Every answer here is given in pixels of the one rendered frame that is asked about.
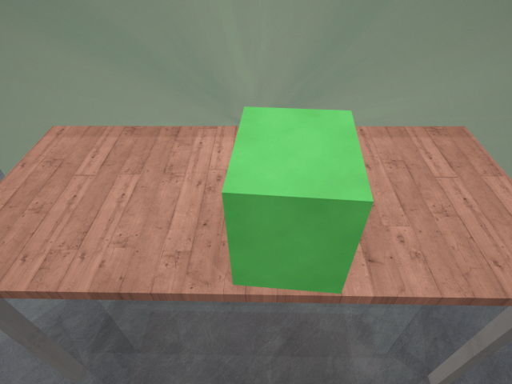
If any carton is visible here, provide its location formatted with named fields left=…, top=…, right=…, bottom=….
left=222, top=106, right=374, bottom=294

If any table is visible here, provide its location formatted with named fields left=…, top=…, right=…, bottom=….
left=0, top=126, right=512, bottom=384

